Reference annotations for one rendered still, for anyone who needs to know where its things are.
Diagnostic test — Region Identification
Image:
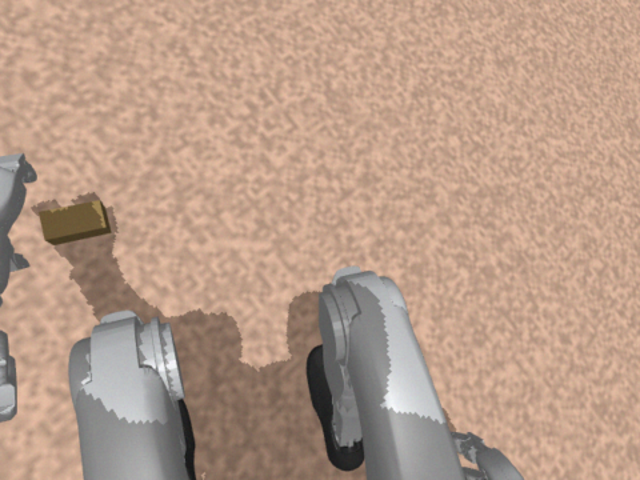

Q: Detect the small box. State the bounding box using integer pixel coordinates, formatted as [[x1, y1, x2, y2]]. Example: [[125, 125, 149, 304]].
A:
[[39, 200, 111, 245]]

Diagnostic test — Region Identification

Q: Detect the left robot arm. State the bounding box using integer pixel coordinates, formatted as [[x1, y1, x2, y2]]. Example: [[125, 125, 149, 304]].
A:
[[0, 230, 17, 422]]

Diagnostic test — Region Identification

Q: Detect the right robot foot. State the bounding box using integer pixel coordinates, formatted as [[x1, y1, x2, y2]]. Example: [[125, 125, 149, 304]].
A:
[[306, 344, 364, 471]]

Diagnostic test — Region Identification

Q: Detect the left robot hand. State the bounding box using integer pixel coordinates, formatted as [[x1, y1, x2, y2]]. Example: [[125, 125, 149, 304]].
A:
[[0, 153, 37, 272]]

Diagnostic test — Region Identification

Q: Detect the left robot foot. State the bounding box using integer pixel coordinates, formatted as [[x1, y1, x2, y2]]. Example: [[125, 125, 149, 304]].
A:
[[178, 399, 196, 480]]

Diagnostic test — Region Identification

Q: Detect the right robot hand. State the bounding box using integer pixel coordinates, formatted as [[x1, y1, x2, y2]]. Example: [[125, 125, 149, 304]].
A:
[[451, 432, 525, 480]]

